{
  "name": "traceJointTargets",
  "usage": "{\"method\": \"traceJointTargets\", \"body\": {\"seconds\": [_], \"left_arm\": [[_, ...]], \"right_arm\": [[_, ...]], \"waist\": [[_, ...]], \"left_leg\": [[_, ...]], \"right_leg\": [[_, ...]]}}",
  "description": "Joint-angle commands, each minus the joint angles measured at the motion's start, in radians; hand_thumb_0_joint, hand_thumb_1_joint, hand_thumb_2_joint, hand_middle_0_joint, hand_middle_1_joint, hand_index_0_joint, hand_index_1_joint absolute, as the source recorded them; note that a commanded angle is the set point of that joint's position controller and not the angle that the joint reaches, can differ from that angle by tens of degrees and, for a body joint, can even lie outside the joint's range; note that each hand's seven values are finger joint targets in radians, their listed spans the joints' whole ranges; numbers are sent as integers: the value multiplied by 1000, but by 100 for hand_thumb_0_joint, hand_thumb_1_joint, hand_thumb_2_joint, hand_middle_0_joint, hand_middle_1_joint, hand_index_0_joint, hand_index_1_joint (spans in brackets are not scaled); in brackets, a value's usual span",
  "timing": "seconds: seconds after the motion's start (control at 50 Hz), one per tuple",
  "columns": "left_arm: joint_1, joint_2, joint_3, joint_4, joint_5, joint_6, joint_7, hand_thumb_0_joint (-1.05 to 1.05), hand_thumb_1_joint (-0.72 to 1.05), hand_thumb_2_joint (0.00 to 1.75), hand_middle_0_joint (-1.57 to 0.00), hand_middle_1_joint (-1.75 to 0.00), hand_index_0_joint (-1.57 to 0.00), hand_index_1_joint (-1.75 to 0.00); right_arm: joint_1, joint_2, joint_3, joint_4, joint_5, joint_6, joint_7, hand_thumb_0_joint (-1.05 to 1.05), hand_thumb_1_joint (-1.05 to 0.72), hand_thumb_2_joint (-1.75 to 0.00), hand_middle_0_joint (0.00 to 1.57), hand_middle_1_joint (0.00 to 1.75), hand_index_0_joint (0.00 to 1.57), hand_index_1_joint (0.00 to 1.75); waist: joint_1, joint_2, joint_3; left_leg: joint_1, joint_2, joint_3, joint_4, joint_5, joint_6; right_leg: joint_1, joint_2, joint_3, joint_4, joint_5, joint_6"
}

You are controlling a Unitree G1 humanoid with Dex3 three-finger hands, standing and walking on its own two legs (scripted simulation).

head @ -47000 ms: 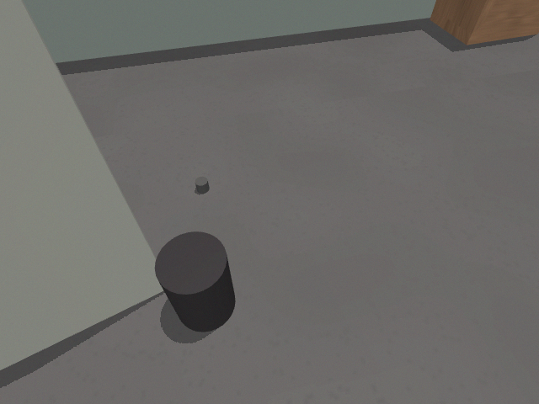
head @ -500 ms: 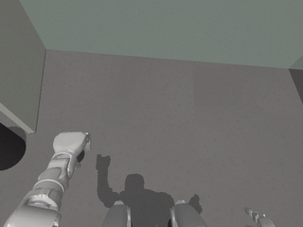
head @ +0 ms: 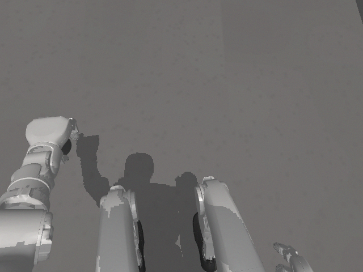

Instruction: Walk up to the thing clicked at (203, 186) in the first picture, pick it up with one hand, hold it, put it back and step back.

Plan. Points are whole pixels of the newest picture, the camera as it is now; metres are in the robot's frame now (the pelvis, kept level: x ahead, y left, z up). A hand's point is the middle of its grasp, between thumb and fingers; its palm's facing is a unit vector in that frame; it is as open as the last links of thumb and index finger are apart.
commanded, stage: crouch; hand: left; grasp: from above
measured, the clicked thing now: (54, 143) +0.43 +0.28 -0.16
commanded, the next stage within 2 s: lower in 0.96 s
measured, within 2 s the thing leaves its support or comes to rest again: neither
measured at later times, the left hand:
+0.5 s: hand (71, 150) +0.43 +0.27 -0.26, palm faces -0.46 -0.05 -0.89, open 7.3 cm
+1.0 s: hand (75, 151) +0.44 +0.28 -0.31, palm faces -0.46 -0.05 -0.88, open 7.5 cm
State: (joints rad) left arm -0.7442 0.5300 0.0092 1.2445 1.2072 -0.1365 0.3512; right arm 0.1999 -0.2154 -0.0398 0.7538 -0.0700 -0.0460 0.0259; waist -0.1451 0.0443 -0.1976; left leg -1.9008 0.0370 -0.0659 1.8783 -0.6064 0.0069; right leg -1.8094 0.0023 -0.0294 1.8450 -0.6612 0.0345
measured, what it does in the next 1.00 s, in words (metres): lowers itself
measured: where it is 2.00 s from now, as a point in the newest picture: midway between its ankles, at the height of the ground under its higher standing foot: (171, 255)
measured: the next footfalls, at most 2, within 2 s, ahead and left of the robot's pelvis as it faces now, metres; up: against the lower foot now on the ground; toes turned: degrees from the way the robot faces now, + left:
none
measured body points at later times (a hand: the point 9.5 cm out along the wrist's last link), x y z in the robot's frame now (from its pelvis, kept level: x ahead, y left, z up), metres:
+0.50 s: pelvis +0.00 -0.01 -0.10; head +0.23 +0.04 +0.29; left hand +0.45 +0.27 -0.21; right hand +0.07 -0.29 -0.21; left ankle +0.08 +0.12 -0.45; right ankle +0.08 -0.14 -0.45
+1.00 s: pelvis -0.01 -0.01 -0.15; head +0.23 +0.05 +0.23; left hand +0.47 +0.28 -0.26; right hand +0.04 -0.28 -0.26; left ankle +0.08 +0.12 -0.45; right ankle +0.08 -0.14 -0.45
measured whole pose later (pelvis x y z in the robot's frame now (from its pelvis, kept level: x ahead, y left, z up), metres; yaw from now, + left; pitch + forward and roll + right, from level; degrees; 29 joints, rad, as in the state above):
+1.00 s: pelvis -0.01 -0.01 -0.15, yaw -5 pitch +34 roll -8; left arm -0.92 0.73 0.10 1.44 1.26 -0.22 0.39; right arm 0.13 -0.25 0.04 0.78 -0.14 -0.05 0.11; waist -0.19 -0.02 -0.06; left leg -2.31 0.04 -0.15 2.36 -0.65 -0.01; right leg -2.20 0.04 -0.07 2.30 -0.71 0.04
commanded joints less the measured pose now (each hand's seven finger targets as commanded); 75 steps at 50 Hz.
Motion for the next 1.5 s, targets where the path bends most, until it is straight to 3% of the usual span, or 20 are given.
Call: {"method": "traceJointTargets", "body": {"seconds": [0.0,0.1,0.2,0.24,0.28,0.32,0.38,0.48,0.56,0.62,0.66,0.72,0.76,0.86,0.92,0.96,1.1,1.24,1.28,1.48], "left_arm": [[-364,277,66,-157,7,-11,70,0,55,74,-85,-84,-91,-78],[-420,309,76,-159,10,-6,82,0,54,73,-86,-83,-92,-77],[-361,324,91,-100,10,-3,69,0,59,72,-89,-84,-95,-78],[-428,331,90,-139,9,-12,65,0,57,74,-88,-84,-94,-79],[-371,323,89,-74,7,-12,60,0,58,71,-88,-84,-94,-78],[-432,363,105,-123,11,-27,61,0,58,73,-88,-84,-94,-78],[-423,353,97,-81,13,-35,60,0,58,73,-87,-86,-94,-80],[-424,397,118,-54,24,-49,65,0,57,71,-87,-85,-93,-78],[-420,388,115,4,28,-54,69,0,57,71,-86,-85,-92,-78],[-469,439,133,-22,39,-62,78,0,55,72,-85,-84,-91,-78],[-463,422,121,19,36,-64,80,0,56,72,-84,-89,-90,-82],[-499,466,133,14,39,-71,82,0,54,71,-83,-85,-89,-79],[-474,440,120,51,40,-69,82,0,52,70,-82,-84,-88,-78],[-492,480,138,36,43,-80,84,0,53,72,-84,-84,-90,-79],[-486,465,117,67,44,-82,84,0,50,72,-82,-83,-87,-78],[-489,493,139,29,50,-86,89,0,52,73,-84,-83,-89,-78],[-465,463,119,101,51,-85,93,0,50,73,-86,-81,-90,-77],[-484,507,134,122,60,-116,116,0,56,73,-88,-85,-93,-80],[-490,546,166,112,64,-124,132,0,56,75,-87,-87,-93,-82],[-465,566,184,165,87,-126,186,0,56,80,-87,-87,-91,-82]], "right_arm": [[137,-231,-69,-45,-14,-34,6,0,-90,-90,20,30,20,30],[137,-232,-63,-29,-26,-35,23,0,-91,-90,20,30,20,30],[137,-233,-64,-26,-34,-32,40,0,-91,-90,20,30,20,30],[136,-240,-66,-24,-36,-28,44,0,-91,-90,20,30,20,30],[137,-235,-62,-26,-37,-26,51,0,-91,-90,20,30,20,30],[135,-247,-59,-27,-40,-25,55,0,-91,-90,20,30,20,30],[133,-243,-56,-24,-44,-21,60,0,-91,-90,20,30,20,30],[129,-249,-49,-17,-50,-17,70,0,-91,-90,20,30,20,30],[129,-253,-41,-16,-56,-13,74,0,-91,-90,20,30,20,30],[127,-256,-37,-7,-57,-11,73,0,-91,-90,20,30,20,30],[127,-258,-28,-9,-63,-12,78,0,-91,-90,20,30,20,30],[117,-268,-22,-2,-64,-12,75,0,-90,-90,20,30,20,30],[123,-267,-15,0,-65,-13,77,0,-91,-90,20,30,20,30],[124,-275,-4,-1,-71,-13,80,0,-91,-90,20,30,20,30],[114,-276,2,0,-71,-10,79,0,-91,-90,20,30,20,30],[120,-280,5,3,-74,-11,79,0,-91,-90,20,30,20,30],[114,-283,18,3,-78,-10,86,0,-91,-90,20,30,20,30],[108,-293,43,2,-96,-18,92,0,-91,-90,20,30,20,30],[103,-302,47,3,-102,-21,93,0,-91,-90,20,30,20,30],[81,-315,69,4,-138,-32,105,0,-90,-89,20,30,20,30]], "waist": [[-7,182,-658],[-14,210,-677],[-2,203,-653],[-17,226,-653],[-17,187,-613],[-19,225,-645],[-30,189,-601],[-11,212,-603],[-31,183,-564],[-17,216,-618],[-38,185,-570],[-31,212,-570],[-36,200,-533],[-36,227,-560],[-49,216,-515],[-29,239,-562],[-62,225,-487],[-74,226,-487],[-73,228,-500],[-85,271,-468]], "left_leg": [[544,-23,-4,-166,99,-1],[483,-21,10,-81,146,5],[446,-15,20,-7,190,9],[420,-14,16,11,180,7],[394,-11,13,32,174,10],[361,-15,21,56,176,9],[308,-14,26,88,146,15],[287,-11,27,120,138,12],[240,-11,22,148,106,15],[245,-10,28,175,118,15],[190,-11,29,190,90,19],[183,-10,23,197,66,17],[172,-9,17,201,56,15],[158,-10,22,230,72,15],[126,-10,19,240,50,15],[166,-11,18,245,85,12],[123,-9,12,277,93,12],[96,-7,6,322,104,14],[102,-7,4,335,109,14],[74,-2,-8,366,81,9]], "right_leg": [[128,22,-61,-155,146,-77],[92,29,-70,-85,194,-77],[70,33,-73,-32,228,-71],[47,35,-77,-5,226,-72],[30,39,-81,8,221,-71],[35,40,-81,37,231,-71],[16,43,-81,47,211,-68],[-9,49,-87,93,203,-73],[-44,50,-96,114,175,-70],[-45,56,-98,137,185,-73],[-51,56,-100,140,165,-68],[-84,56,-108,160,140,-72],[-105,53,-112,173,134,-73],[-93,57,-119,194,149,-70],[-116,62,-122,196,131,-70],[-107,60,-125,213,162,-71],[-140,61,-135,239,179,-67],[-119,67,-143,265,192,-61],[-125,67,-146,275,194,-59],[-155,78,-166,310,177,-60]]}}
